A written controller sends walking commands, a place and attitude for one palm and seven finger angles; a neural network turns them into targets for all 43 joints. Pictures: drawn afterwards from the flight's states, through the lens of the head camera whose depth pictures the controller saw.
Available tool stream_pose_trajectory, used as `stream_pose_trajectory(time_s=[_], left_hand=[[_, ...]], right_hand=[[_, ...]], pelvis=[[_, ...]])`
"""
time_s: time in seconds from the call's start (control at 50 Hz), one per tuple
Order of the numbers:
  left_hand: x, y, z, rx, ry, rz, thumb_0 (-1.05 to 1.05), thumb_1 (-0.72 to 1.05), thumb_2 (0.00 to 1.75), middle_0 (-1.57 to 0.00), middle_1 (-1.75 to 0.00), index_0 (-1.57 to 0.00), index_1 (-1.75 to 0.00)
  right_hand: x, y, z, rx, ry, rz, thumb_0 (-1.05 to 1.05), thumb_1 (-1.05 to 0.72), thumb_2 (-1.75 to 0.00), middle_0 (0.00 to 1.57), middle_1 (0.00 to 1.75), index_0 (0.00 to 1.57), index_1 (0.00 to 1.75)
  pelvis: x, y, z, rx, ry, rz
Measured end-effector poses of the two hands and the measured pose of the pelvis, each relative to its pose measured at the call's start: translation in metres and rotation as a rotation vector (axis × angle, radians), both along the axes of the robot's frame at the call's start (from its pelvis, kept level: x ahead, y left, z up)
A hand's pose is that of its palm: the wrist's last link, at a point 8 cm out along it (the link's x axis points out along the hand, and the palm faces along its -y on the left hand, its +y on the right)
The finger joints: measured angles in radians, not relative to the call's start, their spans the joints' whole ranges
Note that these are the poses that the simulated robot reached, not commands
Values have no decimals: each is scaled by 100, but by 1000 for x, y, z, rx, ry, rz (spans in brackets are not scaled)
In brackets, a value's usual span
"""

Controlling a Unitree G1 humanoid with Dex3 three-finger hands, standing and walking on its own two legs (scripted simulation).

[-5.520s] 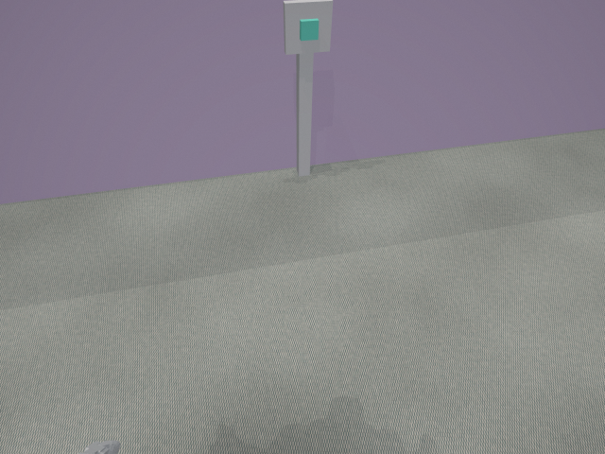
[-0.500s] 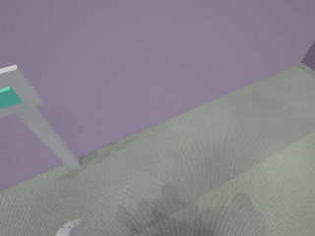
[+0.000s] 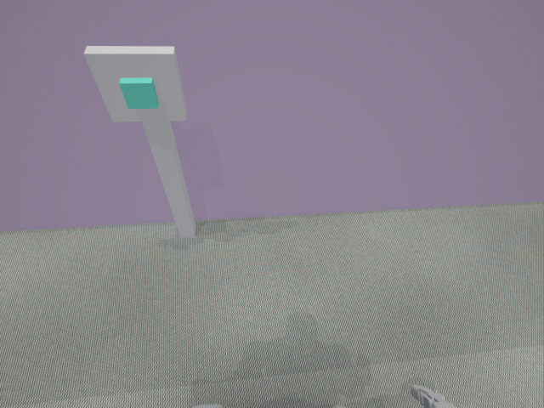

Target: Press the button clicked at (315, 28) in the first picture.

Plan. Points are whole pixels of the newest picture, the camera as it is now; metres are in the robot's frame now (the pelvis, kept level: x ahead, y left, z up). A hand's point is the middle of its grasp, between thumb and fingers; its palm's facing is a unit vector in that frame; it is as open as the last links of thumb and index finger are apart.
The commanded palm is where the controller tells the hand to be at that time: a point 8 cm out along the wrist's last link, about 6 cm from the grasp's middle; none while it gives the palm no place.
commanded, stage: turn to face it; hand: left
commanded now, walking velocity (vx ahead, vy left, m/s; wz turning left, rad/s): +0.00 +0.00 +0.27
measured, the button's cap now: (140, 92) +0.72 +0.37 -0.02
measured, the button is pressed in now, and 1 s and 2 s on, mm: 0 0 0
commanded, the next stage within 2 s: take the last steps up to it in 0.16 s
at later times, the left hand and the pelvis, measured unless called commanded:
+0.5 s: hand out of the picture +0.05 +0.17 -0.14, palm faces +0.18 -0.95 -0.25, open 7.4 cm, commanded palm none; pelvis +0.03 -0.02 +0.01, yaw +9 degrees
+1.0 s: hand out of the picture +0.10 +0.28 -0.16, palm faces +0.23 -0.96 -0.18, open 7.4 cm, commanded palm none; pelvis +0.15 +0.10 +0.02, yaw +10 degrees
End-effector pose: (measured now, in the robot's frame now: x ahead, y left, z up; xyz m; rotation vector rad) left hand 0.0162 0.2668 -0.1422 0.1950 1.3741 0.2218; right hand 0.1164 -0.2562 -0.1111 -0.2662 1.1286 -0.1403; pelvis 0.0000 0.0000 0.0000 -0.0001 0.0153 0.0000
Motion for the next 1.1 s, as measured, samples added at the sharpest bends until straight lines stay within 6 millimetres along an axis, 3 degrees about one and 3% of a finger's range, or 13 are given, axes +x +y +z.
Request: stream_pose_trajectory(time_s=[0.08,0.18,0.26,0.38,0.5,0.6,0.66,0.74,0.82,0.86,0.9,1.0,1.1], left_hand=[[1,13,9,4,-10,34,1,90,90,-20,-30,-19,-29],[18,12,20,6,-76,46,1,91,90,-20,-30,-19,-29],[34,0,25,8,-124,41,1,91,90,-20,-30,-19,-29],[48,-30,28,23,-200,29,0,90,90,-20,-30,-19,-29],[19,-49,36,-3,-157,103,0,90,90,-20,-30,-20,-29],[-16,-52,33,-32,-53,177,0,90,90,-20,-30,-20,-30],[-37,-50,29,-60,20,224,0,90,90,-20,-30,-20,-30],[-59,-39,18,-101,124,285,0,90,90,-20,-30,-20,-30],[-65,-15,0,-138,223,310,1,90,90,-20,-30,-20,-29],[-51,1,0,-138,239,290,1,90,90,-20,-30,-20,-29],[-24,19,3,-131,205,264,1,90,90,-20,-30,-20,-29],[70,59,11,-89,23,203,1,91,90,-20,-30,-19,-29],[164,79,20,-57,-131,154,1,91,90,-20,-30,-19,-29]], right_hand=[[6,18,9,0,-1,30,0,-91,-90,20,30,20,30],[2,29,7,26,30,47,0,-91,-90,20,30,21,30],[-8,27,-3,54,65,41,0,-91,-90,20,30,21,30],[-22,8,-31,97,118,22,0,-91,-90,20,30,21,30],[-20,0,-26,101,187,49,0,-91,-90,20,30,20,30],[-4,9,-18,88,210,75,0,-91,-90,20,30,20,30],[16,25,-16,80,215,105,0,-91,-90,19,30,20,30],[56,60,-14,72,181,159,1,-91,-90,19,30,20,30],[95,101,-19,59,89,182,0,-91,-90,19,30,20,30],[102,117,-15,64,61,165,0,-91,-90,19,30,20,30],[105,123,-10,53,46,120,-1,-93,-90,20,30,20,30],[97,132,-4,45,115,85,-1,-95,-90,20,30,20,30],[82,143,-12,75,230,43,-1,-93,-90,20,30,20,30]], pelvis=[[3,6,10,-21,-2,32],[6,7,16,-23,-9,64],[9,1,15,-11,-14,86],[17,-16,3,9,-25,114],[32,-16,15,17,-27,154],[50,-5,20,20,-21,188],[62,8,19,15,-17,202],[80,34,13,2,-14,212],[100,65,-2,-2,-22,204],[109,75,1,-5,-28,190],[119,84,6,-6,-29,182],[147,99,17,3,-24,181],[179,106,18,20,-25,182]])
